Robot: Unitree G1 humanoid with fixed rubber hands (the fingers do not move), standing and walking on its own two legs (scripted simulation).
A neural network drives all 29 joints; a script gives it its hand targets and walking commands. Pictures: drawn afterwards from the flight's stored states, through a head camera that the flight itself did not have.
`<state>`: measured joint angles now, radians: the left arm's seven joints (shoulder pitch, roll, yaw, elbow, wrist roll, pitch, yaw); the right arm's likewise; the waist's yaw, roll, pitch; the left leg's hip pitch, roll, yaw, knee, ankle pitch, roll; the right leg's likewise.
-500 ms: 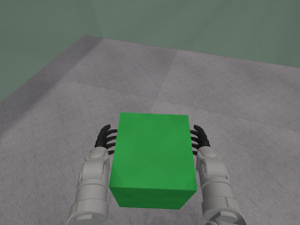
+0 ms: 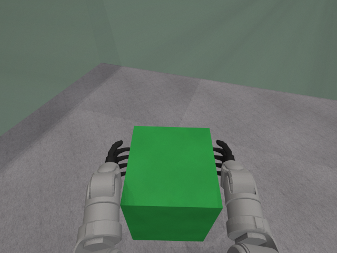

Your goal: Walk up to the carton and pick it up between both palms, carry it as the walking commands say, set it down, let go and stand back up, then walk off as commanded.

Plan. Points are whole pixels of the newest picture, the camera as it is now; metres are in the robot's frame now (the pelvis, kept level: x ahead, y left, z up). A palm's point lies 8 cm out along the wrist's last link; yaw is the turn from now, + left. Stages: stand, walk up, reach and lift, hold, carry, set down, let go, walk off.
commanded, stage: reach and lift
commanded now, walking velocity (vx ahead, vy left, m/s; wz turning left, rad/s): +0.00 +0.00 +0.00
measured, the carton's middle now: (169, 185) +0.30 +0.00 -0.02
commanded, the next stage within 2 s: hold in 0.76 s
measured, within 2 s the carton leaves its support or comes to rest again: neither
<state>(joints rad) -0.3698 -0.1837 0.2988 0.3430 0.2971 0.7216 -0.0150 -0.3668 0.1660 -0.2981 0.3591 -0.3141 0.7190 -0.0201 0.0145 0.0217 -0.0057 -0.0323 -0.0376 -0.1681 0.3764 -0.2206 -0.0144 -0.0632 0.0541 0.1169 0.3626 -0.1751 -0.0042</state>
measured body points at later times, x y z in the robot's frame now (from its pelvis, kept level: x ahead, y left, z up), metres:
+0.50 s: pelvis +0.00 +0.01 +0.00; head -0.05 +0.00 +0.45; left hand +0.31 +0.14 +0.05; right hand +0.31 -0.15 +0.05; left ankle +0.00 +0.13 -0.75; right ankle +0.02 -0.12 -0.75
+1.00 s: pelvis +0.00 +0.00 +0.00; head -0.06 +0.00 +0.45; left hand +0.30 +0.15 +0.05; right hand +0.30 -0.15 +0.05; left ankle +0.00 +0.13 -0.75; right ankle +0.02 -0.12 -0.75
